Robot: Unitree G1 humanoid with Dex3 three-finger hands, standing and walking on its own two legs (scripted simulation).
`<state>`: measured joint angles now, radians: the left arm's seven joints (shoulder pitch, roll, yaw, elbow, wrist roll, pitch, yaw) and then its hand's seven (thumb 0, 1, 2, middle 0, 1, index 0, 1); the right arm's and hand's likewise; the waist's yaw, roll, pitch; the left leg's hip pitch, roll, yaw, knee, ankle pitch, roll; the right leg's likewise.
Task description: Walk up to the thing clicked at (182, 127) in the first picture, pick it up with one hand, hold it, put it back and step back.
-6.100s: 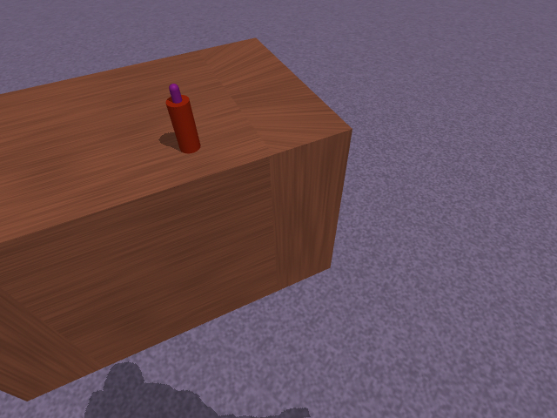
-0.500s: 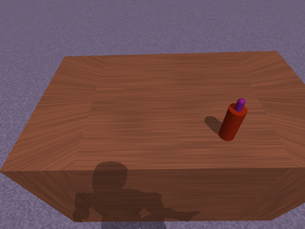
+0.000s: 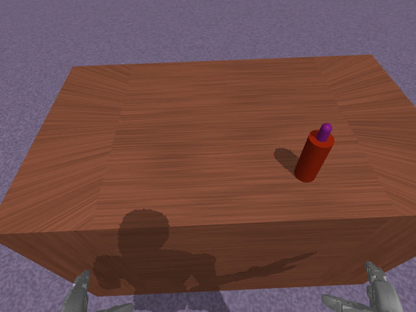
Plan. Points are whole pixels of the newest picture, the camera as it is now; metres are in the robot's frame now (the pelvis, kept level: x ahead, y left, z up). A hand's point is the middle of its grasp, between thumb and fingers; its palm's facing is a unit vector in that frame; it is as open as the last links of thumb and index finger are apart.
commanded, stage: rise first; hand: right
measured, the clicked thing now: (315, 152) +0.46 -0.22 +0.01
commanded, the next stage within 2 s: go down in 1.44 s
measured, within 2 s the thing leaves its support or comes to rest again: neither
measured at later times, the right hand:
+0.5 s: hand (373, 280) +0.19 -0.26 -0.01, palm faces +0.30 +0.88 -0.36, open 17.5 cm
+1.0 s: hand (395, 282) +0.17 -0.26 +0.05, palm faces +0.33 +0.87 -0.38, open 17.5 cm
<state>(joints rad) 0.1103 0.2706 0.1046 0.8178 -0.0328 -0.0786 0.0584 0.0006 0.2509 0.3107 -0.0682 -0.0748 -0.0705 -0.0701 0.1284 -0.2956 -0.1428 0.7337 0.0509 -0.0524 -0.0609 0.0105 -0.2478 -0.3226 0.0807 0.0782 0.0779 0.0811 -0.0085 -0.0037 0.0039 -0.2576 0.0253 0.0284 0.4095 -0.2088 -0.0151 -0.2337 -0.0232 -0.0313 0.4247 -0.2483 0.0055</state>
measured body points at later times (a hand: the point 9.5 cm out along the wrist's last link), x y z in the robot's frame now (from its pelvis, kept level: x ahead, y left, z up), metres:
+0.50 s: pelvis +0.01 +0.01 +0.00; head +0.02 +0.02 +0.45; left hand +0.17 +0.27 -0.10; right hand +0.17 -0.30 +0.01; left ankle +0.00 +0.13 -0.74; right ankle -0.02 -0.12 -0.74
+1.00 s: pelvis -0.01 +0.01 +0.00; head -0.01 +0.03 +0.45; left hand +0.16 +0.27 -0.09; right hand +0.15 -0.30 +0.07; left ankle +0.00 +0.13 -0.74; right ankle -0.02 -0.12 -0.74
